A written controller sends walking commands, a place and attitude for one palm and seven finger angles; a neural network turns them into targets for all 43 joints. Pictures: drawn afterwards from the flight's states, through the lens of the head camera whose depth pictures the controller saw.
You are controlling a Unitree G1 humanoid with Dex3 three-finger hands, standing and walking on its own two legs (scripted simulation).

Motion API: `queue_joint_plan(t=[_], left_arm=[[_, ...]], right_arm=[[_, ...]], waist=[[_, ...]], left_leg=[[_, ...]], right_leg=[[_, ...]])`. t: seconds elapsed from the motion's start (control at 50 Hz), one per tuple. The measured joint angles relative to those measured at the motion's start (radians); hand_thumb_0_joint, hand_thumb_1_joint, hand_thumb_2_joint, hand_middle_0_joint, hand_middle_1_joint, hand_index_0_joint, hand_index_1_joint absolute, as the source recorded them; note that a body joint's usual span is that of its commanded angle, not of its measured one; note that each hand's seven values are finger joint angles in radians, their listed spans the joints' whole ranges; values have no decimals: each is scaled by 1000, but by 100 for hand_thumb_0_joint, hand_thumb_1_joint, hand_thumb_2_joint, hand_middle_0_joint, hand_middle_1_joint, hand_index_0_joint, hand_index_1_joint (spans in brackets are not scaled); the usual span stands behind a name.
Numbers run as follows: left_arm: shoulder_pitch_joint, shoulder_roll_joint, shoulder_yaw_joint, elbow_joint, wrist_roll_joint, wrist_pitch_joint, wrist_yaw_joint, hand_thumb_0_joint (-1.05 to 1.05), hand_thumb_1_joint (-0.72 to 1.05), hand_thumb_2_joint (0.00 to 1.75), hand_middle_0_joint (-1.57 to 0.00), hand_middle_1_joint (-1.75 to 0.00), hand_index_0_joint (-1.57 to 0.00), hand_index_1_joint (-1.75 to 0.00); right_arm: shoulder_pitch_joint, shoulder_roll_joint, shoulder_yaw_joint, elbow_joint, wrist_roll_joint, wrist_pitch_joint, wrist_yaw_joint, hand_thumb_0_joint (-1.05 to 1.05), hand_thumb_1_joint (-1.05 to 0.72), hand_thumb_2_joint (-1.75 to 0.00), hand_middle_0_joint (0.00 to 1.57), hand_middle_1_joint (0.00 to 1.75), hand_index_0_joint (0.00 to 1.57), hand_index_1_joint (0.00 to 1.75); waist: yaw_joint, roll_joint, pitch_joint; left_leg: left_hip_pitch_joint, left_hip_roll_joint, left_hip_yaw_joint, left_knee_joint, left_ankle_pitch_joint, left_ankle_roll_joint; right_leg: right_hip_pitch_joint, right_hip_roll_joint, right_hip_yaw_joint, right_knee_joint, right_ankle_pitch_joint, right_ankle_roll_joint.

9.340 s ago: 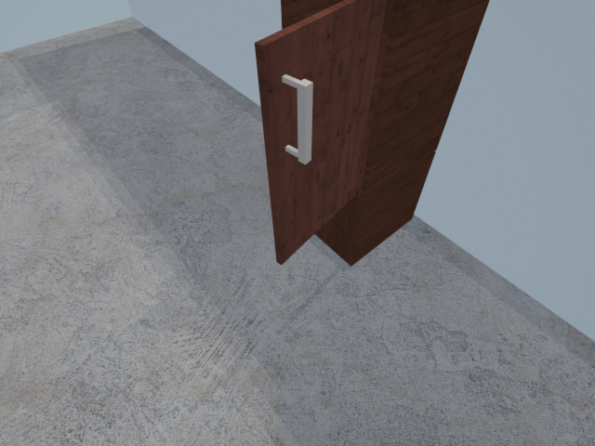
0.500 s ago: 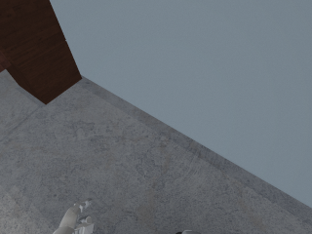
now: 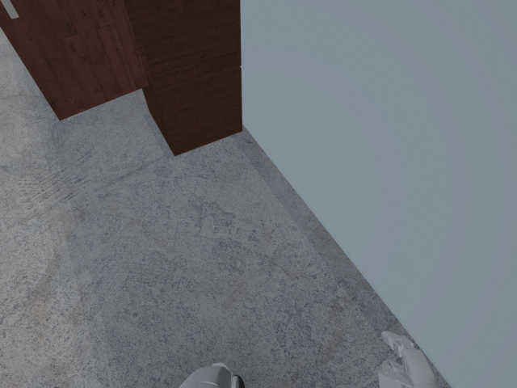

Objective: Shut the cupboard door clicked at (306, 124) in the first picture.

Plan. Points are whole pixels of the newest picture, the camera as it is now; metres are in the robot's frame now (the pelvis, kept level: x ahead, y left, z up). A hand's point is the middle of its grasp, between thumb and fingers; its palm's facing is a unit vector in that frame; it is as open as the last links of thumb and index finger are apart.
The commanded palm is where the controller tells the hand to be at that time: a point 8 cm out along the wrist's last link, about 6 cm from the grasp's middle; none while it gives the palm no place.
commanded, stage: walk to a spot facing it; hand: left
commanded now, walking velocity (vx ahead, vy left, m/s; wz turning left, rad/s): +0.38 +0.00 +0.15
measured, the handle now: out of the picture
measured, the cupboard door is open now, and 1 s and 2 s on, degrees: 99 99 99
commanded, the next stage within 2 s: turn to face it in 0.88 s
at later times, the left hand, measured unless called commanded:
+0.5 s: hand (195, 249) +0.38 +0.17 -0.14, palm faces -0.06 -0.98 -0.17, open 7.4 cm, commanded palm none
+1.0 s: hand (195, 254) +0.37 +0.17 -0.16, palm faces +0.24 -0.96 -0.15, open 7.3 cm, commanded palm none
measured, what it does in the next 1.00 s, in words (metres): walks ahead: right foot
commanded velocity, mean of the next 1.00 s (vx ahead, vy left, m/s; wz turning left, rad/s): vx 0.33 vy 0.00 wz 0.18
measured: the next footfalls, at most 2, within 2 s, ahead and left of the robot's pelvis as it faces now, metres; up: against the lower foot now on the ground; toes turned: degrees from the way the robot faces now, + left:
right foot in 0.54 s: +0.39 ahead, -0.12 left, +0.00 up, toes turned -4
left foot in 1.02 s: +0.60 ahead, +0.14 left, +0.00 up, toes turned +17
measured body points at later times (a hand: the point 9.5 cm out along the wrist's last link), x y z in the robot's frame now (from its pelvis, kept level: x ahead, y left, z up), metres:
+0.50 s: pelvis +0.23 +0.00 +0.02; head +0.27 +0.00 +0.46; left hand +0.38 +0.22 -0.12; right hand +0.10 -0.22 -0.12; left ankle +0.07 +0.07 -0.71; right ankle +0.35 -0.12 -0.69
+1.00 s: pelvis +0.47 +0.02 +0.01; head +0.50 +0.05 +0.46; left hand +0.36 +0.22 -0.15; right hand +0.63 -0.20 -0.12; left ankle +0.56 +0.13 -0.70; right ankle +0.35 -0.11 -0.71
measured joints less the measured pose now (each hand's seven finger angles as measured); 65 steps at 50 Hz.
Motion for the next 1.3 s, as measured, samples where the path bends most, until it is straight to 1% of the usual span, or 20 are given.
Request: queue_joint_plan(t=[0.04,0.06,0.1,0.2,0.32,0.42,0.52,0.56,0.62,0.64,0.68,0.74,0.8,0.94,1.02,1.04,1.08,1.14,1.22,1.3], left_arm=[[-30,-1,-1,-1,-4,20,0,1,92,90,-20,-29,-20,-30],[-50,-2,1,-7,-5,23,2,1,92,90,-20,-29,-20,-30],[-99,-6,6,-28,0,21,0,1,92,90,-20,-29,-19,-30],[-208,-27,10,-89,8,18,-4,1,92,90,-20,-29,-19,-30],[-303,-4,22,-119,6,33,-12,1,94,90,-20,-29,-19,-30],[-364,2,14,-133,2,37,-20,1,93,90,-19,-29,-19,-30],[-406,-8,2,-158,-1,23,-23,1,92,90,-19,-29,-19,-30],[-408,-14,2,-168,3,-7,-20,1,92,90,-20,-29,-19,-30],[-382,-28,0,-169,-5,-35,-8,1,91,90,-20,-29,-20,-30],[-362,-33,-2,-162,-8,-36,-3,1,91,90,-20,-29,-20,-30],[-317,-44,-3,-135,-10,-36,5,0,91,90,-20,-29,-20,-30],[-260,-30,27,-108,-19,-49,29,-2,96,90,-20,-29,-20,-30],[-208,-13,25,-70,-9,-53,26,-2,97,90,-20,-29,-20,-30],[-97,-30,0,4,2,-47,18,-1,94,90,-20,-29,-20,-30],[-36,-40,-6,30,1,-32,15,0,92,90,-20,-29,-20,-30],[-31,-43,-7,35,-3,-22,11,0,92,90,-20,-29,-20,-30],[-52,-38,-8,28,-11,3,10,1,92,90,-20,-29,-20,-30],[-126,-24,4,-10,-8,26,17,1,91,90,-20,-29,-20,-30],[-228,-17,21,-93,-3,32,16,1,91,90,-20,-29,-20,-30],[-296,-6,32,-151,0,43,19,1,91,90,-20,-29,-19,-30]], right_arm=[[22,15,7,2,7,-14,-15,0,-91,-90,19,29,20,30],[42,22,12,9,9,-17,-22,0,-91,-90,19,29,20,30],[87,38,18,32,12,-21,-33,0,-91,-90,19,29,20,30],[207,47,6,96,24,-32,-57,-1,-94,-90,20,30,21,30],[352,50,11,161,21,-27,-61,0,-94,-90,20,30,21,30],[446,66,23,205,11,-27,-64,0,-92,-90,20,30,20,30],[510,84,32,251,5,-19,-63,1,-91,-90,20,30,20,30],[519,95,32,274,14,-9,-58,1,-91,-90,20,30,20,30],[474,104,25,274,28,10,-51,1,-91,-90,20,30,21,30],[450,102,19,267,28,16,-49,1,-91,-90,20,30,21,30],[395,94,10,238,22,24,-46,1,-91,-90,20,30,20,30],[322,86,0,187,15,24,-40,1,-91,-90,20,30,20,30],[254,74,-9,155,12,27,-33,1,-91,-90,19,29,20,30],[118,34,-14,119,16,30,-12,1,-92,-90,19,29,20,30],[68,23,-5,91,10,12,-10,1,-91,-90,19,29,20,30],[60,21,-5,81,5,1,-14,1,-91,-90,19,29,20,30],[52,27,1,60,9,-11,-26,1,-91,-90,19,29,20,30],[72,38,12,53,17,-15,-44,0,-91,-90,19,29,20,30],[113,50,20,70,19,1,-52,0,-91,-90,20,29,20,30],[158,48,9,82,19,21,-51,0,-93,-90,20,30,21,30]], waist=[[5,-5,12],[7,-8,12],[8,-11,10],[-11,-14,-3],[-53,-20,-29],[-96,-10,-29],[-126,15,-18],[-117,23,-7],[-108,23,17],[-103,24,17],[-101,26,11],[-95,27,-9],[-81,24,-29],[-24,12,-38],[-3,-11,-29],[-8,-12,-25],[-11,-21,-5],[-6,-24,13],[-4,-11,24],[-25,-7,8]], left_leg=[[33,-13,-7,24,-69,13],[60,-18,-12,5,-86,13],[123,-29,-23,-60,-80,1],[283,-53,-42,-236,-52,12],[426,-66,-56,-361,-69,1],[511,-64,-62,-398,-123,-17],[564,-36,-65,-346,-230,-48],[510,-10,-66,-152,-296,-58],[281,-2,-116,397,-292,-61],[211,7,-123,496,-255,-61],[87,36,-132,564,-175,-66],[-49,78,-148,499,-92,-84],[-119,104,-141,378,-37,-103],[-101,82,-79,92,0,-99],[6,27,-27,-63,22,-63],[7,16,-24,-48,39,-22],[6,-3,-26,9,-15,12],[52,-23,-47,-36,-32,7],[118,-44,-82,-136,3,17],[160,-60,-117,-189,12,19]], right_leg=[[-153,27,133,329,10,-26],[-224,39,169,436,37,-33],[-342,47,206,522,109,-37],[-527,44,245,420,250,-27],[-602,57,234,237,399,-31],[-559,86,206,53,418,-62],[-434,141,176,-120,324,-115],[-366,165,163,-160,316,-134],[-312,173,146,-136,240,-137],[-283,177,143,-162,236,-132],[-227,186,137,-231,246,-124],[-150,196,117,-330,255,-129],[-77,196,99,-398,246,-122],[69,163,55,-442,157,-68],[89,108,35,-303,43,-24],[40,85,41,-168,36,-23],[-110,80,131,181,-2,-31],[-310,96,205,463,38,-24],[-472,87,247,459,130,0],[-540,86,280,395,190,19]])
